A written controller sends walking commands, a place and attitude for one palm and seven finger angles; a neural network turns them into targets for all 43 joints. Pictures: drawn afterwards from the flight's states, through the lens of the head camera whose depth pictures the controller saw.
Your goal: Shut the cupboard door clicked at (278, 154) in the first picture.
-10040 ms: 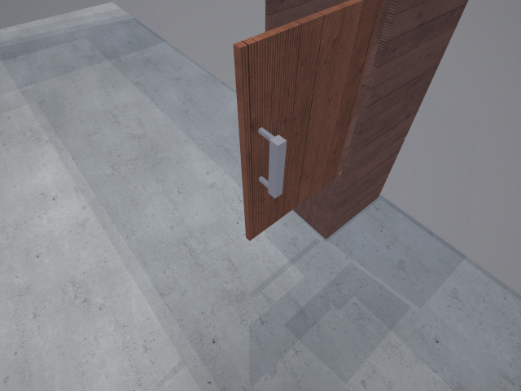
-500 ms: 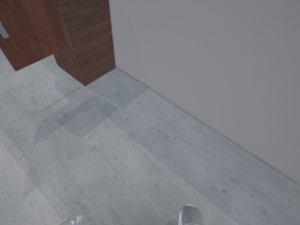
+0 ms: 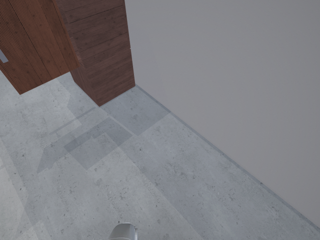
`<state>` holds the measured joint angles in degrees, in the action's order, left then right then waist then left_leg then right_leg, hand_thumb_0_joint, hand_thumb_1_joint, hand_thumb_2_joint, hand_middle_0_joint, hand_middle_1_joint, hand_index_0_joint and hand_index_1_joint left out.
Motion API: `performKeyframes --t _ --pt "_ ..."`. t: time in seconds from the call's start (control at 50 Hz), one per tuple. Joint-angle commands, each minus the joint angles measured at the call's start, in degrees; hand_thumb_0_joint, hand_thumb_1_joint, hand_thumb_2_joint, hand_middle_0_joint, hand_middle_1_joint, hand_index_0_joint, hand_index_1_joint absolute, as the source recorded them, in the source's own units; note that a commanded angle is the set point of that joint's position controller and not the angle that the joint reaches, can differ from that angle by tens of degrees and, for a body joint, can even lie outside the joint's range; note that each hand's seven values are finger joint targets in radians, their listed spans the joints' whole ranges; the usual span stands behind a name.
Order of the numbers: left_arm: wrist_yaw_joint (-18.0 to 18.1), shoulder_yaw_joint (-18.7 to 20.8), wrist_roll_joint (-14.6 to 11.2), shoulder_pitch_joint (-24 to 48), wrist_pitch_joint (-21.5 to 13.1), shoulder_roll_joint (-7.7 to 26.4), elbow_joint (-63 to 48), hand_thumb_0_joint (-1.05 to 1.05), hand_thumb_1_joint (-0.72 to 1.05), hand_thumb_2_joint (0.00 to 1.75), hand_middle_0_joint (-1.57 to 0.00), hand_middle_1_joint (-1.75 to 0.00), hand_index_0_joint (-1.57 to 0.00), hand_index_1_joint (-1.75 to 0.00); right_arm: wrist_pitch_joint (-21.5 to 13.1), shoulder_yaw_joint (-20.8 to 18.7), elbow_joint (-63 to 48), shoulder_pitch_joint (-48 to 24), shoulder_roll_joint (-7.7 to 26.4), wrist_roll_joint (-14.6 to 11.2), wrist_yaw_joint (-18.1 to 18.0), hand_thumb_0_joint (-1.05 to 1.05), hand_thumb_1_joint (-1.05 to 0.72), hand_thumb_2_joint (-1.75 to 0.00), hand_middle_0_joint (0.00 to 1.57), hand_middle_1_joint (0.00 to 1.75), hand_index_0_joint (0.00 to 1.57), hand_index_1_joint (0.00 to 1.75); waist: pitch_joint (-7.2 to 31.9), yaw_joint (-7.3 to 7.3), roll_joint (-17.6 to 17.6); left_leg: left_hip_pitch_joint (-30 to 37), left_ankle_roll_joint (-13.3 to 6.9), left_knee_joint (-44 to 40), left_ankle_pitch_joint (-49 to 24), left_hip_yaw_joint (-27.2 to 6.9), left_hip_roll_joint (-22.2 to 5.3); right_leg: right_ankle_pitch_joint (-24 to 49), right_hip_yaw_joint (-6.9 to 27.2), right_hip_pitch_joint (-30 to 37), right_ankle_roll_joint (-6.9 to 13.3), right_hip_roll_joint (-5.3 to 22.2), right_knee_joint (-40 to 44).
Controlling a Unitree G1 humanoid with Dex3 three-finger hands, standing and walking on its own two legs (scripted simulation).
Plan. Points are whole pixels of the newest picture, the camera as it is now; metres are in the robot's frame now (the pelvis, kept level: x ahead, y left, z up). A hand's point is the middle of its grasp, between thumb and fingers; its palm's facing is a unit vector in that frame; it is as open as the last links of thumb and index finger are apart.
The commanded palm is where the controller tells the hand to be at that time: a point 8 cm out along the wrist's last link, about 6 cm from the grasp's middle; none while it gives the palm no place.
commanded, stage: walk to a spot facing it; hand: left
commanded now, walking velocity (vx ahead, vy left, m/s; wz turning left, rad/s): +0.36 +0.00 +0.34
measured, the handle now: out of the picture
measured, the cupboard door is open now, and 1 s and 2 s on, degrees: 91 91 91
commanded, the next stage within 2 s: turn to face it in 0.80 s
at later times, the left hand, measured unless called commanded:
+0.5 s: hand (82, 224) +0.19 +0.24 -0.19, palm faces +0.21 -0.97 -0.11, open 7.4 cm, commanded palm none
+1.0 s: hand (111, 123) +0.57 +0.22 -0.17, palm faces +0.04 -0.99 -0.16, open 7.4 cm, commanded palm none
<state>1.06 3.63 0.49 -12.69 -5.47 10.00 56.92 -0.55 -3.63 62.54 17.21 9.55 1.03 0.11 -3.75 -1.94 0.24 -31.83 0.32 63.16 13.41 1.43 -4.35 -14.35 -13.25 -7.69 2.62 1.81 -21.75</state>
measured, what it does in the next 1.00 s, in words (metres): walks ahead: left foot, then right foot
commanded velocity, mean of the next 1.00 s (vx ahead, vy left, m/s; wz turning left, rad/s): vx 0.30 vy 0.00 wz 0.09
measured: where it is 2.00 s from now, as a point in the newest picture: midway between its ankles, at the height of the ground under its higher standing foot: (156, 178)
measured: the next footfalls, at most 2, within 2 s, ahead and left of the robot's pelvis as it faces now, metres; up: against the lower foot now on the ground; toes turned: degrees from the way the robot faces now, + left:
left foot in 0.28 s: +0.26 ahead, +0.14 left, +0.00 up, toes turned +12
right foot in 0.90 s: +0.54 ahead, -0.02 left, +0.00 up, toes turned -1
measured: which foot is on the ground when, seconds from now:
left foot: up 0.00-0.26, down 0.28-0.90, up 0.92-1.00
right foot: down 0.00-0.28, up 0.30-0.88, down 0.90-1.00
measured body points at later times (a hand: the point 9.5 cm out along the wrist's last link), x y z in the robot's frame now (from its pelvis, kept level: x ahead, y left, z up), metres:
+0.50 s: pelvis +0.21 +0.08 +0.00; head +0.24 +0.11 +0.44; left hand +0.18 +0.30 -0.17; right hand +0.31 -0.15 -0.14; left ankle +0.22 +0.13 -0.74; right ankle +0.23 -0.09 -0.65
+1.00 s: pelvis +0.45 +0.05 -0.02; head +0.50 +0.05 +0.43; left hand +0.56 +0.27 -0.16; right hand +0.36 -0.16 -0.17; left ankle +0.31 +0.15 -0.65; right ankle +0.50 -0.02 -0.74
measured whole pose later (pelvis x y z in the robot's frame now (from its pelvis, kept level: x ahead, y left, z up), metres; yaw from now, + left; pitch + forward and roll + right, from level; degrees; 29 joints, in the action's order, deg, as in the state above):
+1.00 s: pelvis +0.45 +0.05 -0.02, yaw +6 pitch -1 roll +0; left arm -0.1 1.2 0.5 -4.7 -3.9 8.9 55.7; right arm -1.6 -1.4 67.3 24.3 6.6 -0.1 -1.7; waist -6.5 -3.7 -0.1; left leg -16.5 -0.3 67.4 27.1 1.8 -0.9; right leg -13.8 -7.8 -18.3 4.2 -0.4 -32.7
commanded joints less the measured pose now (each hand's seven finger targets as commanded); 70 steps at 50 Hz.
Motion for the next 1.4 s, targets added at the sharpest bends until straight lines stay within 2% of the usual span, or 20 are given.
performKeyframes --t 0.0,0.14,0.22,0.24,0.28,0.32,0.4,0.74,0.82,0.84,0.86,0.88,0.9,0.94,1.0,1.22,1.3,1.32,1.34,1.38 --pt "-0.38 -1.01 0.58 -9.05 -0.87 2.74 2.15 0.00 0.90 0.90 -0.20 -0.30 -0.20 -0.30 -0.01 0.18 -4.63 -3.09 0.02 0.33 1.36 0.00 -0.90 -0.90 0.20 0.30 0.20 0.30 -0.21 1.55 -6.09 -5.68 0.49 -6.29 -3.66 0.43 -1.98 22.26 6.71 3.87 2.82 16.06 11.46" --pt "-0.09 -1.34 1.05 -14.05 -0.30 5.58 6.46 0.00 0.90 0.90 -0.20 -0.30 -0.20 -0.30 -1.00 0.82 -8.27 -15.04 1.21 0.20 2.44 0.00 -0.90 -0.90 0.20 0.30 0.20 0.30 -2.32 3.93 -7.57 -3.93 -1.52 -21.87 -1.56 4.32 0.18 28.23 4.86 11.41 3.08 17.69 8.89" --pt "-0.45 -0.71 0.75 -12.50 0.18 8.51 6.48 0.00 0.90 0.90 -0.20 -0.30 -0.20 -0.30 -1.89 0.34 -5.73 -5.61 3.98 0.73 1.52 0.00 -0.90 -0.90 0.20 0.30 0.20 0.30 1.84 -1.85 -6.64 17.30 -4.41 -30.60 0.01 10.18 6.77 45.06 -1.01 6.21 1.44 15.86 -7.34" --pt "-0.76 -0.97 0.53 -11.95 0.44 7.91 6.06 0.00 0.90 0.90 -0.20 -0.30 -0.20 -0.30 -1.89 -0.58 -3.59 2.38 7.10 1.00 1.16 0.00 -0.90 -0.90 0.20 0.30 0.20 0.30 6.05 -5.48 -2.68 31.09 -5.86 -32.18 -1.43 6.10 4.50 36.65 -1.73 -2.76 -0.20 14.14 -19.87" --pt "-1.43 -1.74 0.05 -10.09 0.56 4.38 1.11 0.00 0.90 0.90 -0.20 -0.30 -0.20 -0.30 -2.03 -2.71 -2.34 13.03 16.85 0.65 -0.55 0.00 -0.90 -0.90 0.20 0.30 0.20 0.30 14.90 -7.59 12.03 47.38 -16.46 -44.63 -4.96 -31.69 -19.12 -16.14 3.98 -27.47 -3.56 2.19 -51.38" --pt "-0.82 -1.02 0.46 -4.58 0.97 4.09 -0.08 0.00 0.90 0.90 -0.20 -0.30 -0.20 -0.30 -2.32 -2.30 -3.57 5.21 14.25 0.04 -1.08 0.00 -0.90 -0.90 0.20 0.30 0.20 0.30 6.30 -3.56 1.00 32.27 -15.23 -48.06 -0.10 -25.11 -18.20 -11.30 10.56 -30.51 -2.39 6.19 -57.46" --pt "-1.75 -0.71 1.65 -10.46 3.58 0.87 3.28 0.00 0.90 0.90 -0.20 -0.30 -0.20 -0.30 -3.98 0.20 -4.89 -0.95 6.62 -0.07 -1.30 0.00 -0.90 -0.90 0.20 0.30 0.20 0.30 -0.10 2.69 6.19 17.69 -8.33 -52.87 -3.24 -9.12 -9.18 0.44 12.15 -24.32 -4.18 7.60 -49.33" --pt "-3.02 -1.41 0.59 14.82 3.64 2.32 -6.16 0.00 0.90 0.90 -0.20 -0.30 -0.20 -0.30 -4.55 1.71 1.95 16.85 6.10 0.89 -2.35 0.00 -0.90 -0.90 0.20 0.30 0.20 0.30 -2.71 -2.46 3.04 39.25 -7.66 -48.50 -41.10 -1.30 -10.78 6.29 7.93 -31.91 -0.99 2.08 -19.97" --pt "-2.44 -1.10 0.59 4.66 2.70 4.50 -3.72 0.00 0.90 0.90 -0.20 -0.30 -0.20 -0.30 -4.08 1.35 2.86 15.33 8.22 0.51 -2.49 0.00 -0.90 -0.90 0.20 0.30 0.20 0.30 2.72 2.69 4.65 38.52 -5.76 -35.33 -58.85 1.55 -9.46 3.68 4.91 -13.00 2.03 -3.28 -11.13" --pt "-2.06 -0.32 0.77 -3.13 2.22 6.27 -1.20 0.00 0.90 0.90 -0.20 -0.30 -0.20 -0.30 -4.02 1.15 2.69 13.91 8.11 -0.02 -2.33 0.00 -0.90 -0.90 0.20 0.30 0.20 0.30 6.78 6.49 1.54 31.15 -4.34 -25.55 -55.43 1.93 -7.95 9.28 6.18 1.32 2.84 -2.89 -8.27" --pt "-1.49 1.04 1.15 -12.91 1.53 10.23 1.60 0.00 0.90 0.90 -0.20 -0.30 -0.20 -0.30 -4.29 1.15 1.47 12.44 7.16 -0.98 -1.95 0.00 -0.90 -0.90 0.20 0.30 0.20 0.30 13.41 10.32 -3.58 15.89 -2.52 -10.85 -37.35 4.41 -2.99 25.79 17.17 20.97 6.67 6.77 -10.40" --pt "-1.06 2.07 0.53 -18.07 1.50 14.60 3.35 0.00 0.90 0.90 -0.20 -0.30 -0.20 -0.30 -4.58 1.28 0.24 14.11 4.69 -1.71 -2.16 0.00 -0.90 -0.90 0.20 0.30 0.20 0.30 19.57 9.37 -12.26 2.23 0.14 9.55 19.11 5.12 6.63 49.54 38.40 31.58 14.49 24.38 -7.19" --pt "-0.57 1.55 -0.31 -15.35 1.79 14.33 2.45 0.00 0.90 0.90 -0.20 -0.30 -0.20 -0.30 -4.13 1.31 -0.08 11.42 5.57 -1.71 -2.27 0.00 -0.90 -0.90 0.20 0.30 0.20 0.30 17.62 8.61 -6.54 1.72 -0.92 14.68 20.20 -2.51 3.74 50.41 35.59 24.21 15.54 25.37 -3.27" --pt "0.20 0.13 -0.25 -6.07 1.89 8.71 0.58 0.00 0.90 0.90 -0.20 -0.30 -0.20 -0.30 -2.51 1.17 -0.96 4.73 2.45 -1.22 -1.81 0.00 -0.90 -0.90 0.20 0.30 0.20 0.30 3.79 4.76 -1.77 1.05 -0.75 12.34 13.25 -3.78 0.00 43.57 24.81 5.28 10.56 20.75 1.43" --pt "0.24 -1.51 -0.12 -0.84 0.83 4.23 -0.24 0.00 0.90 0.90 -0.20 -0.30 -0.20 -0.30 0.11 1.90 0.71 9.23 -0.88 -0.38 -1.28 0.00 -0.90 -0.90 0.20 0.30 0.20 0.30 2.77 -0.53 -6.38 7.39 0.62 2.28 7.40 -2.28 -0.82 40.56 11.27 -5.41 5.21 15.19 5.63" --pt "0.45 0.89 0.70 -1.95 2.91 8.64 -0.51 0.00 0.90 0.90 -0.20 -0.30 -0.20 -0.30 1.65 0.94 -7.11 -8.26 2.35 0.01 0.49 0.00 -0.90 -0.90 0.20 0.30 0.20 0.30 2.61 2.70 -8.18 4.60 2.15 -18.33 6.14 4.50 0.75 36.54 6.23 2.88 4.62 18.25 -0.24" --pt "0.07 1.49 0.28 -1.11 3.94 11.34 -1.60 0.00 0.90 0.90 -0.20 -0.30 -0.20 -0.30 1.63 -0.03 -7.94 -4.30 6.70 0.64 0.52 0.00 -0.90 -0.90 0.20 0.30 0.20 0.30 5.68 -1.08 -4.73 20.38 -0.13 -31.69 -3.59 5.95 3.83 33.48 2.08 -2.52 -0.07 16.42 -15.64" --pt "-0.08 1.37 -0.09 -0.92 4.35 10.10 -2.89 0.00 0.90 0.90 -0.20 -0.30 -0.20 -0.30 1.31 -1.12 -7.82 -0.48 11.12 1.00 0.29 0.00 -0.90 -0.90 0.20 0.30 0.20 0.30 8.59 -3.06 4.88 27.56 -4.37 -36.08 -16.38 -5.36 -4.16 18.15 0.25 -10.26 -3.28 11.71 -26.64" --pt "-0.21 0.31 -0.59 1.14 4.76 6.51 -5.58 0.00 0.90 0.90 -0.20 -0.30 -0.20 -0.30 1.11 -2.32 -8.21 2.52 16.90 0.91 0.04 0.00 -0.90 -0.90 0.20 0.30 0.20 0.30 9.52 -3.95 19.04 30.15 -13.22 -41.20 -36.16 -25.98 -18.76 -23.05 2.71 -22.18 -6.38 3.85 -42.06" --pt "0.23 0.82 0.31 3.82 5.97 8.26 -8.12 0.00 0.90 0.90 -0.20 -0.30 -0.20 -0.30 1.47 -2.28 -9.44 -1.20 17.64 0.53 -0.79 0.00 -0.90 -0.90 0.20 0.30 0.20 0.30 7.47 -1.88 6.48 23.43 -15.82 -44.17 -17.47 -25.16 -19.27 -21.59 12.62 -23.79 -5.33 4.66 -47.09"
